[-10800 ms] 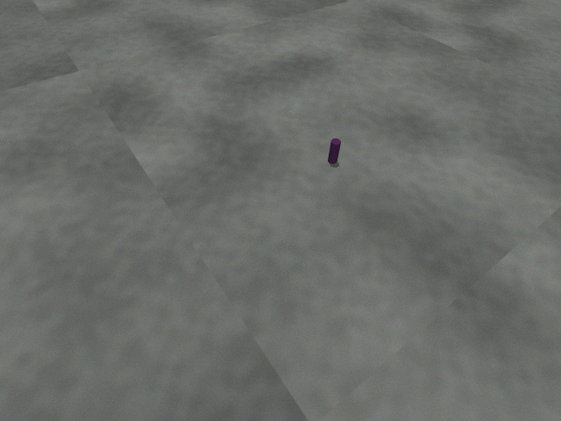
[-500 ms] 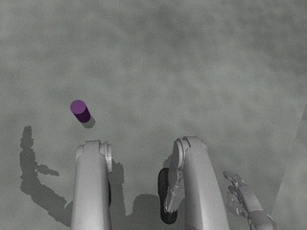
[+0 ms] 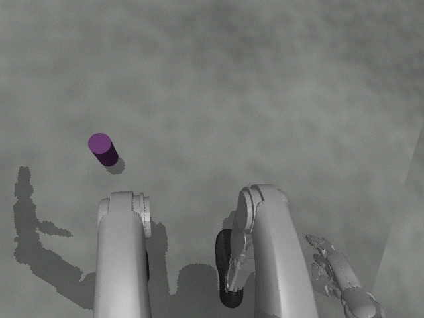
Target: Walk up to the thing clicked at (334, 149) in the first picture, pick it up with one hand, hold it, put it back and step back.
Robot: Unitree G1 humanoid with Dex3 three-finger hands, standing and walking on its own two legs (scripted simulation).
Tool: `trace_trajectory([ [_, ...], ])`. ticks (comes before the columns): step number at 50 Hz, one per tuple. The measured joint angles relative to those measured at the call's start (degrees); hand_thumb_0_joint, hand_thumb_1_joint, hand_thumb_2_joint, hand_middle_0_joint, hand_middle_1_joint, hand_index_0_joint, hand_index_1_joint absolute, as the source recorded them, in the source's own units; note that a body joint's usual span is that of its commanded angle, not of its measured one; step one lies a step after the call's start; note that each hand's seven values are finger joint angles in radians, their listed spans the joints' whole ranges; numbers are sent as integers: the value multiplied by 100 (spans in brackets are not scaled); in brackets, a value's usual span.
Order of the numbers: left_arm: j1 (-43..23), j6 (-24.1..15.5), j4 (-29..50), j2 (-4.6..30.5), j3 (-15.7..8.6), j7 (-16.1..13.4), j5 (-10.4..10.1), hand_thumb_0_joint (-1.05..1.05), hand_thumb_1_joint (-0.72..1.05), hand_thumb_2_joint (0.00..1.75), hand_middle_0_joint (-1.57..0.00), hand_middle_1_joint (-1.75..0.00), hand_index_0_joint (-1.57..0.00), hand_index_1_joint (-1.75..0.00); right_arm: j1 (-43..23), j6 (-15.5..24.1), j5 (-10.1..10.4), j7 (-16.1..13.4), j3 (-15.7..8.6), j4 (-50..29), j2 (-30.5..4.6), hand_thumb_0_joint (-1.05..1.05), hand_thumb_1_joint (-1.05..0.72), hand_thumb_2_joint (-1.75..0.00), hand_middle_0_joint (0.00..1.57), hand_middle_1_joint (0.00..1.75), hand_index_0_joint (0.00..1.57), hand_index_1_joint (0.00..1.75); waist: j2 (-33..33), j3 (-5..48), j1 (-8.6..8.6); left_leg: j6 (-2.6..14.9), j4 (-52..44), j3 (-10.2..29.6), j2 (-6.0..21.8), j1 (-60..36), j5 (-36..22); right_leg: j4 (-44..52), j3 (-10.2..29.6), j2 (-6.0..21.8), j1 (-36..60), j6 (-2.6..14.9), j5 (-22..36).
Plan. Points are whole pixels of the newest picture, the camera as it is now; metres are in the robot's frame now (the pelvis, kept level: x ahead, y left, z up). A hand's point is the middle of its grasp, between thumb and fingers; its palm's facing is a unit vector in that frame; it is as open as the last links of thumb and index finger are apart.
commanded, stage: approach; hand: left
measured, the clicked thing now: (104, 151) +0.46 +0.22 -0.30
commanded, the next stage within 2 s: close in in 0.64 s
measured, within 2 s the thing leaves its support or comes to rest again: neither
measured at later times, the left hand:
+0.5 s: hand out of the picture +0.39 +0.36 -0.11, palm faces +0.13 -0.99 +0.01, open 17.7 cm
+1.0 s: hand (78, 162) +0.41 +0.27 -0.26, palm faces +0.15 -0.99 +0.06, open 17.6 cm
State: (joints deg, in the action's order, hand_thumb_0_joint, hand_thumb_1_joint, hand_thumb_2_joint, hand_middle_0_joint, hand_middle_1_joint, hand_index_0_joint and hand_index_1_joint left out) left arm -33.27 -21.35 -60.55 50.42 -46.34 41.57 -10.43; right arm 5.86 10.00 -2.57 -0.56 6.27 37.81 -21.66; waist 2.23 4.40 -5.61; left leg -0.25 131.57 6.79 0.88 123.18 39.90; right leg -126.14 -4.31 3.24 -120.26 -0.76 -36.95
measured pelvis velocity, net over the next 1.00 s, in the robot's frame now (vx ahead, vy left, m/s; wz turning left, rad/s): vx -0.02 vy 0.01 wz -0.14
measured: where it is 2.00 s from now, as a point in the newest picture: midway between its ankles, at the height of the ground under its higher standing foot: (184, 289)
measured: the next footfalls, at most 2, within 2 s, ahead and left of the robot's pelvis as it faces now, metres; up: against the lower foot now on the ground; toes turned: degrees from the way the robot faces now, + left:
none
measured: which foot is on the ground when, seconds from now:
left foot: down 0.00-1.00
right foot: down 0.00-1.00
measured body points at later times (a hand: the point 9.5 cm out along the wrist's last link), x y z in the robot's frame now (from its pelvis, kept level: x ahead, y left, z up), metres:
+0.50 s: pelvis +0.00 +0.00 -0.04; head +0.22 +0.10 +0.33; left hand +0.38 +0.41 -0.11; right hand +0.17 -0.27 -0.12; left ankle +0.08 +0.12 -0.34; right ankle +0.11 -0.13 -0.34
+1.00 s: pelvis -0.02 +0.01 -0.09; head +0.23 +0.16 +0.25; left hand +0.40 +0.32 -0.26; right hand +0.15 -0.25 -0.12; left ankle +0.08 +0.12 -0.34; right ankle +0.11 -0.13 -0.34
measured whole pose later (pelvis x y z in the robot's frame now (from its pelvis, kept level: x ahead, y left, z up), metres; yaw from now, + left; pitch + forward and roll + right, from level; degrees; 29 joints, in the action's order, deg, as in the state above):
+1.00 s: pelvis -0.02 +0.01 -0.09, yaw -8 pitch +13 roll -15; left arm -35.0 -60.4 -84.1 47.1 -37.6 22.3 -10.8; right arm -10.4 4.6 -17.9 5.1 26.2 33.8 -22.4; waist 15.2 -15.7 -12.9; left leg -0.6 152.4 18.6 0.7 126.3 41.3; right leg -138.1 -12.3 -0.5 -119.6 -3.0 -33.3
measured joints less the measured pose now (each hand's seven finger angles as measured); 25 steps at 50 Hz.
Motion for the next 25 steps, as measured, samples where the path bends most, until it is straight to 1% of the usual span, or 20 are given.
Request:
trace_trajectory([
  [7, 14, 3, 99, -40, -3, 17, -38, -2, -54, 5, -4, -7, -5, -6, 2, -30, 14, 10, 7, -19, -7, 1, -89, -89, 20, 30, 20, 30, -2, -9, -5, 14, 50, 5, -1, 34, 1, -33, -1, -5, -21, -12, 4],
  [10, 68, -104, 65, -53, 8, 25, -144, -1, -56, 4, -5, -7, -5, -7, -12, -14, 11, 19, 14, -22, -5, 1, -89, -89, 20, 30, 20, 30, -6, -12, -15, 24, 68, 12, 7, 53, 2, -37, -6, -15, -36, -21, 13],
  [12, 91, -255, -10, -89, 19, 43, -243, -1, -57, 3, -6, -8, -5, -7, -32, 15, -5, 28, 37, -12, -11, 1, -90, -89, 20, 30, 20, 30, 5, -33, -22, 29, 98, 15, 12, 71, 3, -60, -6, -22, -54, -24, 19],
  [15, 73, -592, -195, -160, 65, 69, -392, -1, -58, 2, -6, -8, -6, -8, -94, 62, -54, 53, 98, 6, -30, 1, -90, -89, 20, 30, 20, 30, 54, -118, -35, 31, 195, 33, 24, 116, 10, -139, -14, -40, -100, -26, 31],
  [20, -26, -1187, -573, -276, 188, 57, -524, -1, -60, 1, -6, -9, -6, -9, -288, 106, -216, 122, 276, -1, -60, 1, -90, -89, 20, 30, 20, 30, 209, -361, -115, 20, 512, 134, 39, 259, 36, -386, -75, -82, -225, -40, 60],
  [22, -64, -1375, -725, -329, 255, 19, -505, -1, -60, 2, -6, -10, -6, -9, -387, 102, -288, 157, 367, -15, -65, 1, -90, -89, 20, 30, 20, 30, 287, -484, -163, 10, 670, 195, 37, 326, 48, -506, -115, -96, -274, -40, 71],
  [25, -98, -1640, -882, -389, 300, -87, -387, -1, -61, 2, -6, -10, -6, -9, -552, 55, -420, 212, 525, -56, -63, 1, -90, -89, 20, 30, 20, 30, 420, -700, -250, -10, 911, 300, 30, 406, 67, -679, -186, -118, -322, -44, 89],
])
